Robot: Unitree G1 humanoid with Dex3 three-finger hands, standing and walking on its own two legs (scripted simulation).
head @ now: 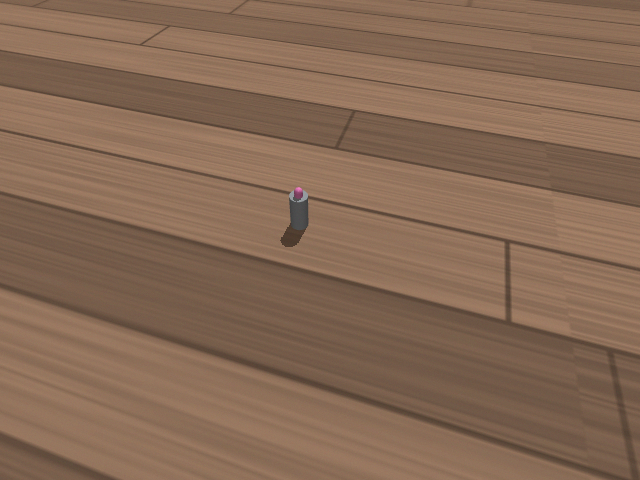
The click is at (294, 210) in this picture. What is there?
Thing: necked bottle
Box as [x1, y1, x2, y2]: [289, 187, 307, 229]
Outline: 297,187 289,194 290,218 292,227 296,229 302,229 307,226 307,194 305,191
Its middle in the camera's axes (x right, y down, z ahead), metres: -0.09 -0.14 +1.68
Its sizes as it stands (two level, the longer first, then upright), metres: 0.080 0.080 0.208
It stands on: the floor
